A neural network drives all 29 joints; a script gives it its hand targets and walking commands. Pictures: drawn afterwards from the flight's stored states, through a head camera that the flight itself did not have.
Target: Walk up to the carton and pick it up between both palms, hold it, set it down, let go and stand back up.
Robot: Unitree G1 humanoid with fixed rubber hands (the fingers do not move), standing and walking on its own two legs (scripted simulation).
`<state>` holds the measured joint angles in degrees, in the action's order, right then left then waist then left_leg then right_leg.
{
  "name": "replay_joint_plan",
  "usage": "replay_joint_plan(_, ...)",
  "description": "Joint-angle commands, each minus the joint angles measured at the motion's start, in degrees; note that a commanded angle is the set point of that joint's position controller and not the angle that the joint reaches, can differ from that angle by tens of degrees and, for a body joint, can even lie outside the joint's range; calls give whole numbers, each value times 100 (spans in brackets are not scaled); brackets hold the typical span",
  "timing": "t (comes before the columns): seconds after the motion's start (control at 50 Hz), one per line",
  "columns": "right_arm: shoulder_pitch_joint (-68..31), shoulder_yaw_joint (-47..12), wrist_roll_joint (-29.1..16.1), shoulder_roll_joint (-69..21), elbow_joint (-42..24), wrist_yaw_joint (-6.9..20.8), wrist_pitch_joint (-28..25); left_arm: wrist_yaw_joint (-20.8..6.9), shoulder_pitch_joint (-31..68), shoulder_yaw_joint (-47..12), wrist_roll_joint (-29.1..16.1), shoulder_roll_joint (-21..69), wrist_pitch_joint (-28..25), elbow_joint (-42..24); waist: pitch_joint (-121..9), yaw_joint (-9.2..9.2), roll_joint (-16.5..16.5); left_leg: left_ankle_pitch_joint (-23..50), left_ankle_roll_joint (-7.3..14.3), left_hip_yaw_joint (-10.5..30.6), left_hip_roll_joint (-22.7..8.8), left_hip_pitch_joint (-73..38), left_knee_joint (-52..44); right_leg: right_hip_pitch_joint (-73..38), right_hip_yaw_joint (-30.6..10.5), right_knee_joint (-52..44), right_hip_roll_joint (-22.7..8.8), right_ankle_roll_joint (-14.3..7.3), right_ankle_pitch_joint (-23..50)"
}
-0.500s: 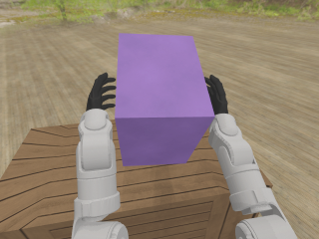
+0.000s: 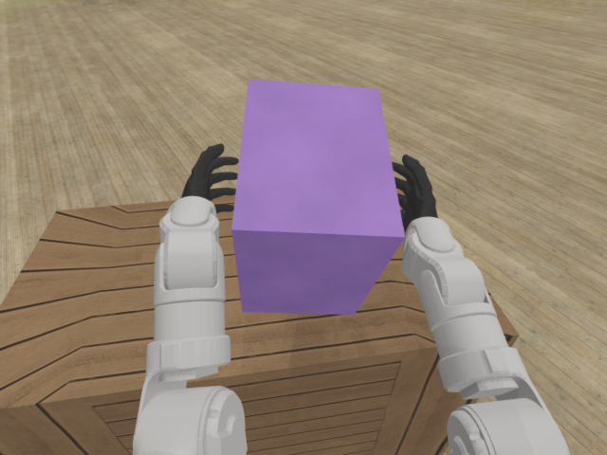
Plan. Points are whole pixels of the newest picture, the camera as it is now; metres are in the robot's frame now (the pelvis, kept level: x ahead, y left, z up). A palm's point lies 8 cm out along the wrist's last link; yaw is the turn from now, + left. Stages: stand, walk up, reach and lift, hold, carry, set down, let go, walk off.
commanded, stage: hold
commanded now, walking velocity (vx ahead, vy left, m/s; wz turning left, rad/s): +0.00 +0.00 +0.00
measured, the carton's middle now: (306, 207) +0.43 -0.01 +0.15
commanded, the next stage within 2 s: none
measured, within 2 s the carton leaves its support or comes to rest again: neither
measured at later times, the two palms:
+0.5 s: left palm (205, 243) +0.35 +0.12 +0.16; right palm (418, 231) +0.34 -0.14 +0.18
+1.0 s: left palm (187, 225) +0.35 +0.14 +0.19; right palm (404, 220) +0.35 -0.13 +0.19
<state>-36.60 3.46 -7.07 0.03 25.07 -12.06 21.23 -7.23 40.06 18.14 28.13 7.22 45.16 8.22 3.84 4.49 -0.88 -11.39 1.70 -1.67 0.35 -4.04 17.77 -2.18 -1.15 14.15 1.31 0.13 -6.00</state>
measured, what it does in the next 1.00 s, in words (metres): stands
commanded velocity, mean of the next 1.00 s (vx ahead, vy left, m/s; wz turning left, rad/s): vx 0.00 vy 0.00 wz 0.00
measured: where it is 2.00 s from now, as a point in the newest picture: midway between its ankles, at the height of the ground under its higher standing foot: outside the picture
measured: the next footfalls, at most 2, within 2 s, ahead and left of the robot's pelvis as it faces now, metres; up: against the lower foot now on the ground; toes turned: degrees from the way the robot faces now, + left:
none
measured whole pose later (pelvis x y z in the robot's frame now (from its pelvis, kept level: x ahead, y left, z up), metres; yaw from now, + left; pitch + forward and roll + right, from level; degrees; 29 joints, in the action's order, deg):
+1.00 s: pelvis +0.00 +0.00 +0.00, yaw +0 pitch -11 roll -1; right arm -33.4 1.6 -9.5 -3.8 21.5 -12.7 10.2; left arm 1.1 32.3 16.2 20.1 7.5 44.2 -5.4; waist 7.4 6.1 -5.6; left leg -10.7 0.8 -1.6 0.3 -3.9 17.6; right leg -2.3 -0.8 13.6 1.3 -0.7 -5.0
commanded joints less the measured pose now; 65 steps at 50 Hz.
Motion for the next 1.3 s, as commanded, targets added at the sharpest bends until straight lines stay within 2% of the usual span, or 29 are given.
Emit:
replay_joint_plan(0.0,-4336,-2864,-936,-3552,-2480,418,-848,-546,3227,-2687,-1691,2744,-662,-1875,-2949,24,169,2358,-222,-130,180,39,17,-1611,606,317,131,149,2334)
replay_joint_plan(0.04,-4424,-3241,-1306,-3317,-3312,462,-1170,-67,3965,-4397,-2497,3577,-985,-3630,-4930,524,1500,4684,-939,251,-59,-1590,804,-1003,766,628,405,-21,2875)
replay_joint_plan(0.06,-4174,-3300,-1367,-3135,-3244,502,-1285,146,3907,-4787,-2624,3726,-1053,-3876,-5054,520,1924,5405,-1152,349,-162,-1994,1053,-520,801,568,493,-126,2646)
replay_joint_plan(0.1,-3859,-3116,-1065,-2906,-2918,596,-1565,427,3286,-4987,-2639,3703,-994,-3404,-4728,276,2108,6033,-1298,338,-405,-1646,1262,-220,691,23,483,-451,1962)
replay_joint_plan(0.12,-3524,-2775,-815,-2532,-2462,636,-1574,480,2719,-4938,-2504,3613,-823,-2933,-4262,384,2068,5859,-1339,338,-539,-1680,1118,-166,676,-244,442,-523,1472)
replay_joint_plan(0.16,-2942,-2179,-527,-1851,-1556,659,-1353,334,1711,-3943,-1735,3010,-384,-1832,-2604,495,1450,4380,-1074,277,-509,-1093,542,-602,589,-526,308,-487,878)
replay_joint_plan(0.22,-2407,-1751,-200,-1642,-782,571,-714,-398,571,-2330,-477,2268,361,-320,336,473,-25,1207,-265,-26,-114,124,-582,-1292,592,-273,153,-108,362)
replay_joint_plan(0.24,-2553,-1827,-225,-1786,-747,568,-509,-696,791,-1952,-328,2067,442,-157,581,254,-485,627,1,-163,7,292,-743,-1452,571,-283,105,-10,213)
replay_joint_plan(0.26,-2686,-1509,-106,-1591,-558,499,-249,-984,1144,-1869,-348,1880,509,158,897,452,-617,-4,104,-205,9,357,-908,-1247,476,-376,20,38,-255)
replay_joint_plan(0.3,-3257,-1247,-86,-1739,-557,513,7,-1257,1945,-1487,-387,1770,464,429,980,293,-918,-567,230,-186,-104,658,-1061,-870,476,-422,-17,23,-1096)
replay_joint_plan(0.38,-4221,-1622,-303,-2856,-1180,689,-369,-961,3238,-1681,-957,2284,-143,-607,-582,-135,-207,-267,16,-212,-121,1181,-992,-1218,672,28,159,-1,-465)
replay_joint_plan(0.46,-4502,-2265,-612,-3397,-1772,1117,-1208,137,5170,-3681,-2309,3331,-1323,-3172,-3904,247,1118,1728,-745,168,-344,-395,-162,-364,888,515,335,-154,451)
replay_joint_plan(0.5,-4372,-2616,-637,-3257,-1997,1175,-1438,528,4879,-4095,-2437,3570,-1490,-3443,-4818,199,1341,3044,-960,259,-356,-1428,236,-146,864,474,363,-243,998)
replay_joint_plan(0.54,-3757,-2521,-404,-2904,-1471,1132,-1483,611,3680,-3777,-2131,3243,-1293,-2484,-4266,114,1032,3529,-903,232,-383,-1478,344,-143,703,53,283,-314,1033)
replay_joint_plan(0.62,-2640,-1704,169,-2161,17,847,-878,-226,1268,-1376,-394,1723,-223,363,-155,9,-735,580,171,-192,0,372,-736,-1054,606,-253,52,40,104)
replay_joint_plan(0.7,-2997,-1745,-147,-2268,-797,540,-152,-1159,1585,-979,-352,1377,80,617,142,-81,-1712,442,470,-322,151,2,-589,-539,309,-631,-227,239,-544)
replay_joint_plan(0.74,-3465,-1923,-278,-2620,-1151,428,-136,-1221,2082,-1022,-627,1451,-38,383,-283,-114,-1579,545,425,-320,115,89,-551,-668,319,-578,-243,282,-326)
replay_joint_plan(0.8,-3821,-2208,-475,-3341,-1467,452,-488,-840,3191,-1799,-1236,2118,-549,-989,-1586,13,-396,1020,85,-209,138,345,-463,-1164,582,-26,5,219,985)
replay_joint_plan(0.86,-4047,-3137,-1074,-3661,-2751,588,-1113,-43,4804,-4152,-2578,3258,-1325,-3954,-4793,409,1272,3808,-786,125,-30,-1212,542,-958,737,597,308,-5,2332)
replay_joint_plan(0.88,-3986,-3262,-1202,-3481,-2937,644,-1254,210,4899,-4688,-2747,3539,-1441,-4460,-5534,458,1788,4871,-1073,272,-119,-1942,885,-663,771,656,412,-94,2549)
replay_joint_plan(0.9,-3991,-3365,-1215,-3366,-2894,679,-1439,382,4572,-4747,-2731,3519,-1443,-4104,-5473,209,1889,5515,-1169,286,-203,-1983,1107,-383,755,420,470,-252,2400)
replay_joint_plan(0.94,-3517,-3060,-854,-2892,-2495,683,-1601,532,3467,-4760,-2520,3391,-1232,-3229,-4796,200,1845,5661,-1225,254,-351,-1791,1131,-254,683,-58,427,-444,1948)
replay_joint_plan(0.98,-2699,-2366,-411,-2080,-1296,704,-1394,405,1974,-3934,-1700,2943,-664,-2049,-2850,372,1469,4558,-1075,232,-439,-1379,620,-495,605,-448,266,-454,1152)
replay_joint_plan(1.04,-2159,-1655,40,-1630,-456,578,-732,-457,684,-2071,-405,2042,209,-147,587,501,-229,802,-113,-176,-24,110,-656,-1196,611,-336,72,-65,347)
replay_joint_plan(1.1,-2942,-1244,-20,-1524,-428,463,-23,-1270,1654,-1600,-327,1698,467,561,1036,505,-906,-313,187,-247,-13,274,-945,-786,429,-540,-74,-5,-982)
replay_joint_plan(1.12,-3312,-1092,40,-1566,-331,492,116,-1404,2005,-1303,-314,1532,461,831,1184,300,-1081,-736,276,-292,-63,591,-1043,-628,420,-590,-108,-15,-1555)
replay_joint_plan(1.16,-3717,-1229,-24,-2109,-684,542,47,-1385,2556,-1266,-513,1747,259,391,667,136,-763,-763,220,-281,-113,1015,-1100,-792,521,-373,-42,17,-1339)
replay_joint_plan(1.22,-4484,-1669,-374,-3187,-1258,724,-500,-860,3717,-1808,-1138,2330,-411,-818,-1223,-148,31,-80,-47,-245,-37,1084,-820,-1024,665,55,118,-14,-483)
replay_joint_plan(1.28,-4772,-2355,-709,-3571,-1956,1052,-1215,5,4992,-3449,-2181,3205,-1284,-2723,-3791,128,1044,1434,-582,71,-199,-84,-211,-523,820,455,260,-98,454)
